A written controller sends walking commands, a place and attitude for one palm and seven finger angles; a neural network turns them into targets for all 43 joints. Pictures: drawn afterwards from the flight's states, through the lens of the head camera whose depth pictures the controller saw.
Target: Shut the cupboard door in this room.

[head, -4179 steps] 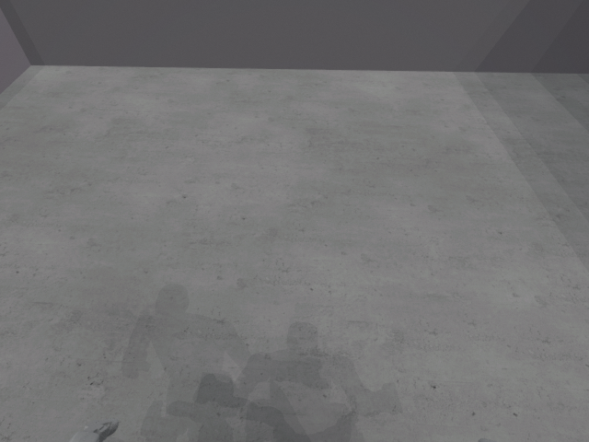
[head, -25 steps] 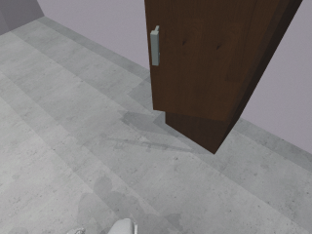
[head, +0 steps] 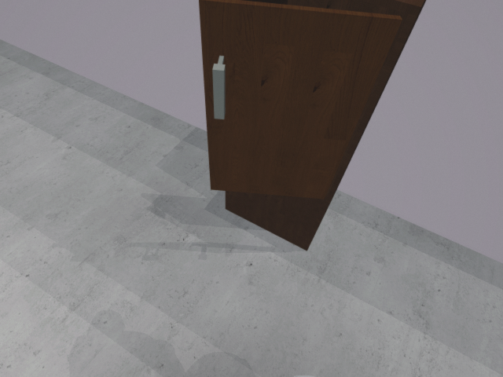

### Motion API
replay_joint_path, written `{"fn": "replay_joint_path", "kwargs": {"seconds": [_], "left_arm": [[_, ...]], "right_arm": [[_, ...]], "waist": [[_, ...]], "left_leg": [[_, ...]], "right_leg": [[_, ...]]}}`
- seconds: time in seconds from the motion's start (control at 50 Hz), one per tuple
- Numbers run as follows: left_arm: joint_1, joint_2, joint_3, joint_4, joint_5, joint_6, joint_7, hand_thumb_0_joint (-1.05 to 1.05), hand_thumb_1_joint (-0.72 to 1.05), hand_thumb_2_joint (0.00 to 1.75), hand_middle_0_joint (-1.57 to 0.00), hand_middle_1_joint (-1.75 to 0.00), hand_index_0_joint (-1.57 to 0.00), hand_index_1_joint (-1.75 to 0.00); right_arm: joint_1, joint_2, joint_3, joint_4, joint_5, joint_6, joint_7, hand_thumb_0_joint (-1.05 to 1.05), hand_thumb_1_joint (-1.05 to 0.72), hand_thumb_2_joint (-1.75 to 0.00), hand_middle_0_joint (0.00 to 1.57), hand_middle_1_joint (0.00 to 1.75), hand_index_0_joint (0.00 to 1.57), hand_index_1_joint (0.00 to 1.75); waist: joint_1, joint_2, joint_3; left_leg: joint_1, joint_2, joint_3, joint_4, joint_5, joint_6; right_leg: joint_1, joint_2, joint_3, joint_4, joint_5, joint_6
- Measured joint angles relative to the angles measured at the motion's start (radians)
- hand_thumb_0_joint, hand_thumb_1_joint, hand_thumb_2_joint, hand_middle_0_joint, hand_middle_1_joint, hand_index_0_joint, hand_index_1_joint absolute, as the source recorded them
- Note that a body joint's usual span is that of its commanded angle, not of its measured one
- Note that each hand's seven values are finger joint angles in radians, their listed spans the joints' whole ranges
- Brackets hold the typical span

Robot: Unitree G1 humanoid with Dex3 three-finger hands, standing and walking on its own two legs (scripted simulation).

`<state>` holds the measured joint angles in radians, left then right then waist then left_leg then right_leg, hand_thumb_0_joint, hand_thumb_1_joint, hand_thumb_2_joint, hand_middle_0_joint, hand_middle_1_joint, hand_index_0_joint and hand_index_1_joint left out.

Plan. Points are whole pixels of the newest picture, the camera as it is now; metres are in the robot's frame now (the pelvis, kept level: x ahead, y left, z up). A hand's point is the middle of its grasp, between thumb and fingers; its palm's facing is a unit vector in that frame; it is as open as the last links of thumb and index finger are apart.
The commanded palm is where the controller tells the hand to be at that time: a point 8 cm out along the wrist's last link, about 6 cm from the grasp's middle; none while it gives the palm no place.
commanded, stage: take the last steps up to it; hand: left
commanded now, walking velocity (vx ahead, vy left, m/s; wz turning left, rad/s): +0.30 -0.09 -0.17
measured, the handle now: (220, 87) +0.69 +0.12 +0.06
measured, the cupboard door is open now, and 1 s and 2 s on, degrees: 26 26 26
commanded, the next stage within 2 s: come to a stop and stand still in 0.64 s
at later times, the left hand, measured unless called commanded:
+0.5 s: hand out of the picture +0.10 +0.12 -0.18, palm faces +0.00 -0.99 -0.17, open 7.3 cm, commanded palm none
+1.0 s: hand (204, 289) +0.31 +0.11 -0.19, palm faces -0.02 -0.98 -0.22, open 7.3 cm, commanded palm none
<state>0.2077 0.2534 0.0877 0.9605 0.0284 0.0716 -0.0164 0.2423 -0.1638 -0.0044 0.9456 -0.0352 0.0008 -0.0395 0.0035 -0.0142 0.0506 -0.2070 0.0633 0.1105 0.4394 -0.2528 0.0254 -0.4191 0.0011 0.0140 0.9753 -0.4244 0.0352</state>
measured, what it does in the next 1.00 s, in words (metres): walks ahead: right foot, then left foot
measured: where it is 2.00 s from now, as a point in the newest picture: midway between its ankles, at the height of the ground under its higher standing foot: outside the picture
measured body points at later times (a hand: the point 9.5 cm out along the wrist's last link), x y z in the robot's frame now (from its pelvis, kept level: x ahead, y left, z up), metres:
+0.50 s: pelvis +0.11 -0.06 -0.01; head +0.14 -0.05 +0.44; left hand +0.10 +0.17 -0.17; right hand +0.12 -0.30 -0.16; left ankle +0.19 +0.06 -0.71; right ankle +0.01 -0.15 -0.75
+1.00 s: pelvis +0.25 -0.07 -0.02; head +0.27 -0.07 +0.43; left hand +0.31 +0.17 -0.17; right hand +0.26 -0.30 -0.17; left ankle +0.24 +0.05 -0.75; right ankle +0.29 -0.20 -0.75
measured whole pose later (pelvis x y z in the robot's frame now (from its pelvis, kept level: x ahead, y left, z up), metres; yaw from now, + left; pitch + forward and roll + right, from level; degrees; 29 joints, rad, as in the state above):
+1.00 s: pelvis +0.25 -0.07 -0.02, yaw -2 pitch -1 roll +1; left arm 0.19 0.18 0.04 1.03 0.03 0.02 0.02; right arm 0.23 -0.15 -0.04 1.07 -0.01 0.03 -0.02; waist -0.01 -0.01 0.06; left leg -0.23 0.04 0.11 0.57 -0.32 0.00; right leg -0.33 -0.05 -0.03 0.58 -0.24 0.01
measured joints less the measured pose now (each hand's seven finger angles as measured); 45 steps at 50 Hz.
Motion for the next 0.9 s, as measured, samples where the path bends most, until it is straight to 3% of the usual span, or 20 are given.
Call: {"fn": "replay_joint_path", "kwargs": {"seconds": [0.12, 0.18, 0.2, 0.26, 0.3, 0.36, 0.44, 0.56, 0.58, 0.6, 0.64, 0.68, 0.72, 0.8, 0.9], "left_arm": [[-0.018, -0.022, -0.013, 0.021, 0.006, -0.003, -0.023, 0.01, 0.91, 0.90, -0.20, -0.29, -0.19, -0.30], [-0.032, -0.036, -0.020, 0.017, 0.005, -0.026, -0.029, 0.01, 0.91, 0.90, -0.20, -0.29, -0.19, -0.30], [-0.033, -0.036, -0.022, 0.012, 0.005, -0.041, -0.028, 0.01, 0.91, 0.90, -0.20, -0.29, -0.19, -0.30], [-0.033, -0.067, -0.031, 0.024, 0.000, -0.076, -0.008, 0.01, 0.91, 0.89, -0.20, -0.29, -0.19, -0.30], [-0.008, -0.082, -0.035, 0.032, -0.003, -0.086, 0.004, 0.00, 0.91, 0.89, -0.20, -0.29, -0.20, -0.30], [0.037, -0.092, -0.033, 0.060, -0.007, -0.098, 0.021, 0.00, 0.92, 0.89, -0.20, -0.29, -0.20, -0.30], [0.086, -0.091, -0.042, 0.110, -0.007, -0.112, 0.021, 0.00, 0.93, 0.89, -0.20, -0.29, -0.20, -0.30], [0.148, -0.101, -0.049, 0.174, -0.004, -0.112, 0.022, 0.01, 0.92, 0.89, -0.20, -0.29, -0.20, -0.30], [0.161, -0.102, -0.048, 0.182, -0.005, -0.109, 0.022, 0.01, 0.92, 0.89, -0.20, -0.29, -0.20, -0.30], [0.170, -0.102, -0.047, 0.189, -0.008, -0.105, 0.022, 0.01, 0.92, 0.89, -0.20, -0.29, -0.20, -0.30], [0.167, -0.096, -0.048, 0.194, -0.015, -0.090, 0.024, 0.01, 0.92, 0.89, -0.20, -0.29, -0.20, -0.30], [0.148, -0.091, -0.048, 0.189, -0.012, -0.077, 0.025, 0.01, 0.91, 0.89, -0.20, -0.29, -0.20, -0.30], [0.117, -0.088, -0.042, 0.173, -0.007, -0.070, 0.022, 0.01, 0.91, 0.89, -0.20, -0.29, -0.20, -0.30], [0.052, -0.091, -0.038, 0.117, -0.003, -0.069, 0.020, 0.01, 0.91, 0.89, -0.20, -0.29, -0.19, -0.30], [0.004, -0.073, -0.038, 0.075, -0.002, -0.068, 0.034, 0.01, 0.93, 0.89, -0.20, -0.29, -0.19, -0.30]], "right_arm": [[0.074, -0.023, -0.021, 0.055, -0.007, -0.008, 0.012, 0.00, -0.91, -0.89, 0.21, 0.30, 0.21, 0.30], [0.118, -0.042, -0.030, 0.090, -0.003, -0.005, 0.016, 0.00, -0.91, -0.89, 0.21, 0.30, 0.21, 0.30], [0.137, -0.045, -0.032, 0.101, 0.002, -0.003, 0.018, 0.00, -0.91, -0.89, 0.21, 0.30, 0.21, 0.30], [0.149, -0.065, -0.038, 0.145, 0.007, 0.026, 0.026, 0.00, -0.91, -0.89, 0.20, 0.29, 0.20, 0.30], [0.144, -0.067, -0.044, 0.158, 0.005, 0.035, 0.033, 0.00, -0.91, -0.89, 0.20, 0.29, 0.20, 0.30], [0.115, -0.061, -0.049, 0.146, 0.002, 0.027, 0.041, 0.01, -0.91, -0.90, 0.20, 0.29, 0.20, 0.30], [0.060, -0.043, -0.048, 0.112, 0.005, 0.010, 0.048, 0.00, -0.91, -0.90, 0.20, 0.29, 0.20, 0.30], [-0.027, -0.011, -0.034, 0.081, 0.010, -0.015, 0.051, 0.00, -0.91, -0.90, 0.20, 0.29, 0.20, 0.30], [-0.035, -0.007, -0.030, 0.075, 0.009, -0.026, 0.050, 0.00, -0.91, -0.90, 0.20, 0.29, 0.20, 0.30], [-0.043, -0.003, -0.028, 0.070, 0.005, -0.039, 0.047, 0.00, -0.91, -0.90, 0.20, 0.29, 0.20, 0.30], [-0.059, 0.012, -0.020, 0.061, -0.001, -0.057, 0.037, 0.00, -0.91, -0.90, 0.20, 0.29, 0.20, 0.30], [-0.060, 0.024, -0.012, 0.055, 0.001, -0.061, 0.027, 0.00, -0.91, -0.90, 0.20, 0.29, 0.20, 0.30], [-0.051, 0.026, -0.020, 0.054, 0.006, -0.061, 0.010, -0.01, -0.93, -0.89, 0.20, 0.29, 0.21, 0.30], [-0.027, 0.005, -0.018, 0.083, 0.006, -0.049, 0.002, -0.01, -0.94, -0.89, 0.20, 0.29, 0.21, 0.30], [-0.007, 0.015, -0.012, 0.124, 0.016, -0.009, 0.003, -0.01, -0.93, -0.89, 0.20, 0.29, 0.21, 0.30]], "waist": [[-0.043, 0.031, -0.021], [-0.058, 0.041, -0.029], [-0.057, 0.033, -0.036], [-0.053, 0.059, -0.037], [-0.045, 0.054, -0.046], [-0.042, 0.040, -0.045], [-0.042, 0.030, -0.026], [-0.007, 0.013, 0.005], [-0.004, 0.007, 0.008], [-0.004, -0.001, 0.010], [0.000, -0.024, 0.022], [0.003, -0.033, 0.027], [0.001, -0.031, 0.027], [0.005, -0.010, 0.023], [0.003, -0.015, 0.013]], "left_leg": [[0.037, 0.023, 0.038, -0.011, -0.020, -0.023], [0.039, 0.036, 0.042, 0.036, -0.058, -0.047], [0.028, 0.035, 0.044, 0.076, -0.085, -0.052], [-0.072, 0.035, -0.022, 0.343, -0.241, -0.042], [-0.152, 0.023, -0.037, 0.488, -0.213, -0.041], [-0.246, 0.028, -0.038, 0.556, -0.118, -0.051], [-0.311, 0.041, -0.033, 0.470, -0.027, -0.064], [-0.259, 0.017, -0.012, 0.226, 0.022, -0.040], [-0.228, 0.005, -0.006, 0.175, 0.053, -0.033], [-0.208, -0.007, -0.001, 0.154, 0.084, 0.005], [-0.199, -0.020, 0.019, 0.200, 0.039, 0.039], [-0.162, -0.027, 0.032, 0.184, 0.007, 0.039], [-0.118, -0.036, 0.035, 0.127, 0.020, 0.027], [-0.043, -0.043, 0.026, 0.025, 0.048, 0.027], [-0.004, -0.038, 0.015, 0.048, 0.002, -0.001]], "right_leg": [[0.074, -0.023, -0.052, -0.212, 0.000, -0.020], [0.158, -0.015, -0.076, -0.407, 0.076, -0.038], [0.187, -0.017, -0.071, -0.475, 0.110, -0.049], [0.213, 0.003, -0.094, -0.462, 0.125, -0.068], [0.255, 0.006, -0.098, -0.506, 0.116, -0.076], [0.319, 0.015, -0.100, -0.593, 0.137, -0.077], [0.386, 0.032, -0.110, -0.667, 0.140, -0.080], [0.451, 0.036, -0.107, -0.644, 0.057, -0.060], [0.450, 0.029, -0.104, -0.603, 0.023, -0.054], [0.430, 0.019, -0.101, -0.527, -0.019, -0.051], [0.323, 0.000, -0.076, -0.248, -0.077, -0.065], [0.202, -0.001, -0.052, 0.006, -0.088, -0.073], [0.104, -0.017, -0.053, 0.112, -0.048, -0.068], [0.017, -0.051, -0.057, -0.028, 0.019, -0.045], [0.074, -0.061, -0.049, -0.367, 0.204, -0.019]]}}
